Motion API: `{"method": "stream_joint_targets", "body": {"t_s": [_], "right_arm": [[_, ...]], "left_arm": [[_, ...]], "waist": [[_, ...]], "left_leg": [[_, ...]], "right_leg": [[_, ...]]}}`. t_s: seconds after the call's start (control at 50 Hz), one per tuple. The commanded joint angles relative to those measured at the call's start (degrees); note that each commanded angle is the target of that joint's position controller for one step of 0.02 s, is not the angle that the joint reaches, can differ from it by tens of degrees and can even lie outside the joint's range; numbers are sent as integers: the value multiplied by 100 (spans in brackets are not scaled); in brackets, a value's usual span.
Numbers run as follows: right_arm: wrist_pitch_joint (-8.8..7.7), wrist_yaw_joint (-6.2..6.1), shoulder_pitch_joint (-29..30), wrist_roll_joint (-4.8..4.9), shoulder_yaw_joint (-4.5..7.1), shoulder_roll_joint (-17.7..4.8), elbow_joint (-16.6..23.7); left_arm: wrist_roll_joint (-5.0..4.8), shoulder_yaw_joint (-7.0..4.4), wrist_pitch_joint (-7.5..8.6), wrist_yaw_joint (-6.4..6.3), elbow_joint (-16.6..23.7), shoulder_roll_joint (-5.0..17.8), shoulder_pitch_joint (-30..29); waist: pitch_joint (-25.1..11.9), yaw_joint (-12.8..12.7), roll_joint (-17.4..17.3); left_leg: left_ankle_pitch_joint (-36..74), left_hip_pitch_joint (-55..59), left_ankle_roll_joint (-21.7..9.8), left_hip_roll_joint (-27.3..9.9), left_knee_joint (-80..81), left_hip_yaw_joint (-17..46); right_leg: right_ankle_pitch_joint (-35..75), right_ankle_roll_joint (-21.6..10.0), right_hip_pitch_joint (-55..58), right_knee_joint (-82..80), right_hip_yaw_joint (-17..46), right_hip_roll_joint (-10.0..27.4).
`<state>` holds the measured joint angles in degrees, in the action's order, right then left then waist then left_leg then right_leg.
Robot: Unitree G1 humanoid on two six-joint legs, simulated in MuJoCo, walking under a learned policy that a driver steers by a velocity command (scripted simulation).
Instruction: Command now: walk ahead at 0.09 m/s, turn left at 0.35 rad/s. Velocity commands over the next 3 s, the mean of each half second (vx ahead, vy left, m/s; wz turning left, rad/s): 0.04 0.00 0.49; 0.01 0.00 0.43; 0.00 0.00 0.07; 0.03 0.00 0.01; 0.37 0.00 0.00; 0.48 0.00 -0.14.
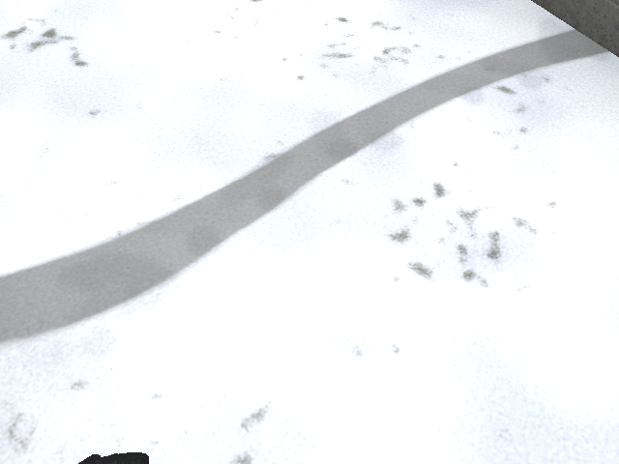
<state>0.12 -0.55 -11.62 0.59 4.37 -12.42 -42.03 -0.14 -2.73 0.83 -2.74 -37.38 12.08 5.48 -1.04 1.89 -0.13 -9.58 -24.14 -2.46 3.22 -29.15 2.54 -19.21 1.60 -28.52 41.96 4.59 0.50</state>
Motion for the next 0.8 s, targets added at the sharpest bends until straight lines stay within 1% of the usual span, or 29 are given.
{"method": "stream_joint_targets", "body": {"t_s": [0.02, 0.04, 0.06, 0.08, 0.1, 0.12, 0.14, 0.16, 0.18, 0.2, 0.22, 0.24, 0.26, 0.32, 0.36, 0.38, 0.4, 0.42, 0.44, 0.46, 0.48, 0.5, 0.52, 0.56, 0.64, 0.68, 0.74, 0.76, 0.8], "right_arm": [[64, -83, 337, 100, 260, -904, 609], [91, -81, 309, 69, 251, -825, 650], [90, -93, 325, 13, 209, -627, 709], [55, -49, 302, 10, 122, -371, 894], [-11, -24, 343, -7, 176, -632, 938], [-22, 18, 397, 32, 308, -937, 882], [60, 19, 247, 64, 340, -968, 746], [158, -3, 125, 76, 341, -972, 699], [239, -20, 136, 39, 309, -890, 712], [291, -18, 190, 39, 250, -744, 750], [292, 26, 286, -10, 162, -533, 819], [295, 101, 391, -5, 63, -401, 884], [285, 165, 516, 15, 27, -378, 957], [273, 295, 457, 39, 88, -667, 1052], [280, 304, 85, 14, 146, -702, 949], [292, 241, -112, -19, 206, -801, 875], [263, 155, -233, -40, 350, -1355, 967], [210, 156, -343, -236, 444, -1956, 1109], [84, 175, -558, -365, 378, -1748, 1158], [15, 149, -303, -315, 292, -1563, 1135], [-8, 72, 58, -125, 268, -1404, 1178], [17, 7, 313, -11, 223, -1270, 1223], [27, -70, 403, -24, 147, -1114, 1246], [30, -152, 343, -66, 149, -1111, 1221], [58, -193, 306, -7, 209, -1189, 1224], [84, -209, 307, 4, 249, -1286, 1230], [141, -134, 294, -6, 236, -1264, 1211], [169, -102, 273, -38, 208, -1212, 1214], [219, -115, 386, 8, 165, -1128, 1218]], "left_arm": [[-3, -176, 53, -10, 215, 394, 372], [44, -221, 67, 21, 231, 475, 453], [132, -304, 76, 13, 250, 720, 740], [221, -424, 39, -3, 199, 1189, 795], [304, -460, 57, 9, 234, 1196, 829], [291, -408, 95, -41, 332, 976, 745], [205, -354, 115, -67, 396, 805, 447], [102, -338, 135, -61, 487, 747, 107], [67, -353, 128, -76, 477, 786, 7], [89, -370, 99, -84, 452, 847, -24], [110, -409, 29, -78, 400, 934, -48], [81, -434, -37, -72, 357, 1023, -20], [70, -464, -74, -68, 316, 1120, 55], [-4, -518, -86, -46, 230, 1293, 217], [-95, -507, -103, -38, 172, 1267, 196], [-83, -467, -109, -22, 70, 1102, 440], [73, -392, -124, 3, 119, 796, 592], [189, -300, -82, -47, 551, 640, 36], [97, -381, -38, -67, 550, 927, -340], [7, -421, -58, -70, 469, 1011, -271], [8, -464, -94, -141, 275, 1090, -53], [74, -483, -120, -202, 239, 1123, -40], [74, -448, -135, -188, 197, 1014, -99], [85, -402, -132, -110, 168, 852, -19], [54, -275, -103, -33, 176, 642, -209], [13, -277, -68, -27, 167, 710, -277], [-36, -309, -39, 36, 73, 853, -63], [-24, -293, -8, 94, 66, 818, -26], [-11, -267, 80, 197, 31, 715, 123]], "waist": [[-832, -289, -759], [-772, -319, -748], [-786, -394, -310], [-570, -209, 1197], [-595, -340, 1966], [-627, -376, 1522], [-559, -246, 1123], [-439, -136, 1023], [-370, -110, 879], [-335, -93, 792], [-324, -108, 790], [-385, -163, 843], [-469, -252, 962], [-632, -308, 1152], [-639, -117, 1024], [-596, -125, 709], [-489, -245, -622], [-455, -52, -2113], [-823, 326, -1353], [-670, 115, -1007], [-542, -63, -628], [-475, -144, -560], [-515, -178, -473], [-698, -234, -549], [-700, -158, -706], [-579, -112, -810], [-599, -77, -1054], [-640, -59, -1105], [-620, -221, -939]], "left_leg": [[414, 604, -721, -1081, 502, 1421], [-216, 180, -581, -886, 363, 1457], [-927, -530, -333, -644, -194, 1266], [-1850, -1460, 52, 159, -1274, 235], [-2536, -1748, 300, 82, -2507, -126], [-2501, -1839, 431, -97, -3478, 96], [-2259, -1836, 517, -179, -3960, 148], [-2007, -1889, 564, -269, -4096, 187], [-1772, -1823, 585, -333, -4070, 95], [-1541, -1583, 591, -346, -3809, -99], [-1366, -1296, 556, -353, -3344, -296], [-1282, -967, 507, -362, -2797, -384], [-1289, -703, 464, -380, -2373, -459], [-1164, -153, 335, -341, -1443, -595], [-526, 556, 101, -109, -349, -839], [-103, 1089, -68, -11, 104, -727], [1424, 1856, -469, -1047, 572, 860], [2378, 2058, -1720, -2495, 971, 3013], [2027, 1988, -2060, -2562, 1104, 3150], [1745, 1860, -1772, -2249, 987, 2601], [1401, 1685, -1333, -1901, 919, 2119], [1343, 1511, -1086, -1684, 878, 1917], [1510, 1351, -1016, -1538, 861, 1767], [1620, 1298, -969, -1324, 829, 1611], [730, 1299, -945, -1166, 781, 1828], [219, 1101, -936, -1179, 858, 2122], [171, 1084, -972, -1196, 820, 2386], [371, 1134, -1011, -1194, 706, 2425], [611, 1003, -840, -1032, 436, 2382]], "right_leg": [[704, -71, 888, -1113, -364, -198], [833, -141, 1355, -1339, -293, -102], [978, -375, 2029, -1421, 205, 572], [1624, -1003, 2192, -1875, 1236, 1599], [2243, -1677, 2019, -2238, 2186, 2429], [2573, -1810, 2036, -2175, 2078, 2367], [2928, -1593, 1942, -2001, 1520, 2047], [3005, -1442, 1856, -1945, 1171, 1871], [3076, -1342, 1697, -1979, 837, 1764], [3044, -1245, 1483, -2000, 485, 1596], [2814, -1146, 1384, -1993, 194, 1427], [2683, -1145, 1373, -2002, 15, 1380], [2585, -1167, 1430, -1980, -76, 1420], [2289, -1183, 1644, -1813, -29, 1700], [1786, -898, 1476, -1394, -224, 1631], [1336, -590, 1129, -916, -488, 1444], [81, -27, -4, 608, -1142, 901], [-1955, 292, -1594, 2003, -920, 37], [-1972, 260, -1650, 2987, -110, 77], [-1499, 179, -1698, 3233, 17, 154], [-929, 188, -1649, 3025, 43, 278], [-560, 219, -1543, 2776, 78, 311], [-285, 261, -1335, 2700, 33, 234], [17, 284, -988, 2428, 4, 74], [101, 303, -624, 1117, 52, -103], [-34, 278, -315, 600, 89, -182], [-232, 189, 194, 71, 33, -213], [-276, 133, 368, -139, -21, -199], [389, -30, 1010, -1238, -173, -215]]}}
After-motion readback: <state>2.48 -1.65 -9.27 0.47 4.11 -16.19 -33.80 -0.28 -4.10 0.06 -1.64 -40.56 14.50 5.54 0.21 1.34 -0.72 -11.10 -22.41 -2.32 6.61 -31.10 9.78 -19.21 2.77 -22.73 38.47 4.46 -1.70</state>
